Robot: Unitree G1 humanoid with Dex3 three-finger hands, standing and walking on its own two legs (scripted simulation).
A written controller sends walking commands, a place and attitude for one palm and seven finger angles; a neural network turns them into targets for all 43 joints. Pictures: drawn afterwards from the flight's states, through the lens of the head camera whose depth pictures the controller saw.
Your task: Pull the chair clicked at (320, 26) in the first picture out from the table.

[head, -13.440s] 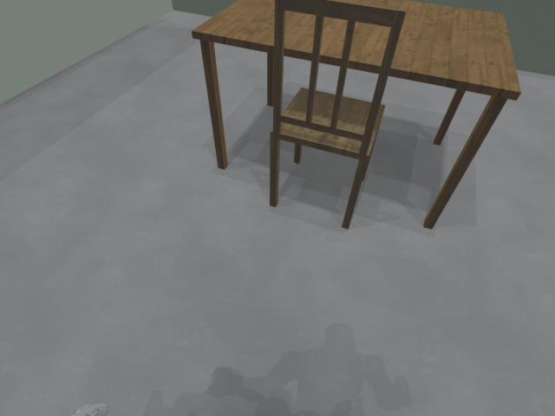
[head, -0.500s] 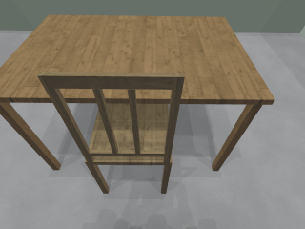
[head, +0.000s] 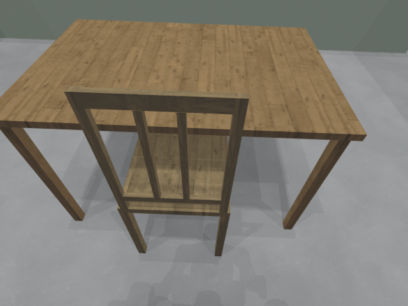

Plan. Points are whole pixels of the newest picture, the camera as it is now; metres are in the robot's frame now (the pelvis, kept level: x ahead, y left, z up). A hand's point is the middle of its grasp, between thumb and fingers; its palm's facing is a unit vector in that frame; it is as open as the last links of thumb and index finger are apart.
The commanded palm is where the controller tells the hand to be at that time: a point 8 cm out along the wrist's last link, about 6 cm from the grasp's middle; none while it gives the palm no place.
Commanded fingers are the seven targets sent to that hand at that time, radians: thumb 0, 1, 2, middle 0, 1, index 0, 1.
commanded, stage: come to a stop and stand still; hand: left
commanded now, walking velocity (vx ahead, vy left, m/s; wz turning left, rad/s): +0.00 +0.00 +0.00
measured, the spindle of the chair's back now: (149, 160) +0.48 +0.19 -0.06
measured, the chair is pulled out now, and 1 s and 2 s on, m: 0.00 0.00 0.00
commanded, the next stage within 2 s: look again from close up in 0.48 s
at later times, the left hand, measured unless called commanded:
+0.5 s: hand out of the picture -0.05 +0.18 -0.17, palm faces +0.02 -0.98 -0.18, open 7.4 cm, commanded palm none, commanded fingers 0.00 0.90 0.90 -0.20 -0.30 -0.20 -0.30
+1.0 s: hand out of the picture +0.01 +0.20 -0.17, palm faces +0.01 -0.98 -0.21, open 7.4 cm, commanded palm none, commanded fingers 0.00 0.90 0.90 -0.20 -0.30 -0.20 -0.30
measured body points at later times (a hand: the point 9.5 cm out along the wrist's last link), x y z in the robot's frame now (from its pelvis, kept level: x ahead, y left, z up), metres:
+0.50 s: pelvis -0.02 +0.01 +0.01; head +0.00 +0.02 +0.45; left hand -0.05 +0.23 -0.15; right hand -0.05 -0.20 -0.15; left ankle +0.00 +0.11 -0.74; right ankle -0.05 -0.10 -0.74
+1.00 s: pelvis -0.01 +0.02 +0.00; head +0.00 +0.02 +0.45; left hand +0.01 +0.25 -0.16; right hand +0.01 -0.20 -0.16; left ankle +0.00 +0.11 -0.74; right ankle -0.05 -0.10 -0.74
